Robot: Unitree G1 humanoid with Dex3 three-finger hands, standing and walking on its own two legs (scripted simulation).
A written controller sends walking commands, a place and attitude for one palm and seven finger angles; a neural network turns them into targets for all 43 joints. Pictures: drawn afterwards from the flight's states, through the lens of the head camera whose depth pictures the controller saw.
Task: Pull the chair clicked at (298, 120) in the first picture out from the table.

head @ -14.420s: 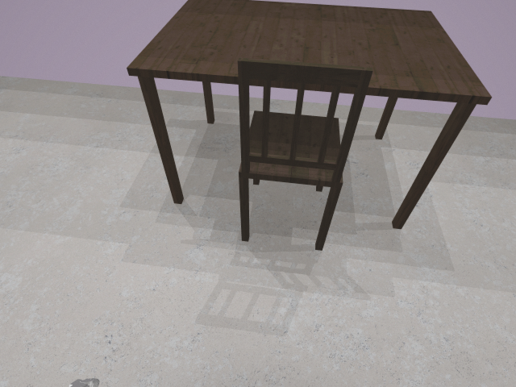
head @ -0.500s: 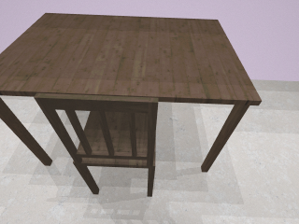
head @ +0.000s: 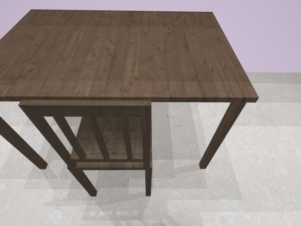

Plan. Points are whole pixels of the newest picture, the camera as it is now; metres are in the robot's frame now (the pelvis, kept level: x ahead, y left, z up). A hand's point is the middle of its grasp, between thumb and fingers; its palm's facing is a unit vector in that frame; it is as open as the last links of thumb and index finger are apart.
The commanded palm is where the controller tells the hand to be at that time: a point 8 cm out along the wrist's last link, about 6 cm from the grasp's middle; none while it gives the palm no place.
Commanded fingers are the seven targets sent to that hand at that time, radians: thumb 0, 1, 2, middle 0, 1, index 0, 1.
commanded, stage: come to a stop and stand still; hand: left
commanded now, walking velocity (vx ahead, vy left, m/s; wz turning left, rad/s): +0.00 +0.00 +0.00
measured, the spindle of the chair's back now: (99, 139) +0.40 +0.20 -0.09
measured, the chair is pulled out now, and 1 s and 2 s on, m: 0.00 0.00 0.00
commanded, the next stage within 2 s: look again from close up in 0.14 s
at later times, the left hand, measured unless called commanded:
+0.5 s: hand out of the picture +0.02 +0.18 -0.17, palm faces +0.00 -0.98 -0.22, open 7.4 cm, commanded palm none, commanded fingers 0.00 0.90 0.90 -0.20 -0.30 -0.20 -0.30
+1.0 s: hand out of the picture +0.00 +0.18 -0.17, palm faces +0.01 -0.98 -0.20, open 7.4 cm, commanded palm none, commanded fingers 0.00 0.90 0.90 -0.20 -0.30 -0.20 -0.30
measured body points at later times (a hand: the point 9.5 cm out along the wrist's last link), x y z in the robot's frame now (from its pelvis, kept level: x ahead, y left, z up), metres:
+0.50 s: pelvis -0.01 +0.00 +0.01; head +0.01 +0.00 +0.46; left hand +0.02 +0.23 -0.15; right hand +0.00 -0.23 -0.15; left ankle -0.02 +0.11 -0.73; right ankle +0.00 -0.16 -0.73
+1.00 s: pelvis -0.01 +0.00 +0.01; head +0.01 +0.01 +0.46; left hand +0.00 +0.23 -0.15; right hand -0.02 -0.21 -0.15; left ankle -0.02 +0.11 -0.73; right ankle +0.00 -0.16 -0.73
